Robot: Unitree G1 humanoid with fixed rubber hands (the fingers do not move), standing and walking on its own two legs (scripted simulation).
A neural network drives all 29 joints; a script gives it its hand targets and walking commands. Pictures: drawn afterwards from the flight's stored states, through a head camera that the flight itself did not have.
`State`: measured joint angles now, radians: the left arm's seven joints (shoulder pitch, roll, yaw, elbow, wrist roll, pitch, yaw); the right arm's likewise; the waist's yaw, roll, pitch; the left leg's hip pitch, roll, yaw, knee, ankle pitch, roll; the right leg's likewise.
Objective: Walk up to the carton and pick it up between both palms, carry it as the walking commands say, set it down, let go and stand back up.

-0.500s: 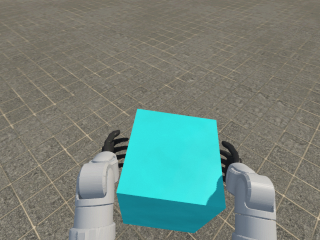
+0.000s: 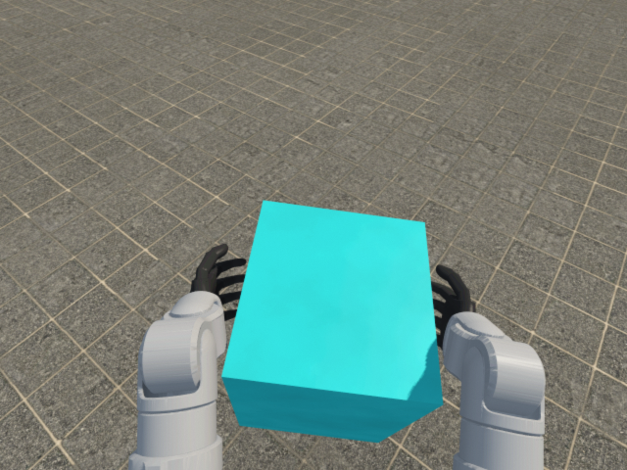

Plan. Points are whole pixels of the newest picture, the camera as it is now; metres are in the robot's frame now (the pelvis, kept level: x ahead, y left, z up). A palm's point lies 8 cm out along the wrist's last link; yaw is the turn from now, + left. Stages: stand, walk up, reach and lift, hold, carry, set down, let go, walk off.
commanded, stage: carry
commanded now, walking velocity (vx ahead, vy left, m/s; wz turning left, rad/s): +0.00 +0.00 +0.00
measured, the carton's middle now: (325, 331) +0.31 +0.00 +0.01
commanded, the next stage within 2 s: none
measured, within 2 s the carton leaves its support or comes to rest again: neither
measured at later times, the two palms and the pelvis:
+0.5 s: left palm (197, 352) +0.24 +0.14 +0.10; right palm (482, 375) +0.23 -0.15 +0.09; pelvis -0.05 +0.00 +0.00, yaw +0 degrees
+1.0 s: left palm (200, 354) +0.24 +0.14 +0.09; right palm (478, 377) +0.23 -0.15 +0.08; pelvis -0.06 +0.00 +0.00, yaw +0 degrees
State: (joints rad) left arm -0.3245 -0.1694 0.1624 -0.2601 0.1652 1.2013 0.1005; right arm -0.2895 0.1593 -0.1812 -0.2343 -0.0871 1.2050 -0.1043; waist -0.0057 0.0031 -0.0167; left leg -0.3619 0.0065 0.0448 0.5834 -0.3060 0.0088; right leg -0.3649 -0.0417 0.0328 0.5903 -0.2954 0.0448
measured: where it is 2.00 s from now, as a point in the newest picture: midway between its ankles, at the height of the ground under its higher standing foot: outside the picture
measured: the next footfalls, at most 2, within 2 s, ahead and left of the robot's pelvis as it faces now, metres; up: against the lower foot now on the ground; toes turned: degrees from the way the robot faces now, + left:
none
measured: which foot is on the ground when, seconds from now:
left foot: down 0.00-1.00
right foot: down 0.00-1.00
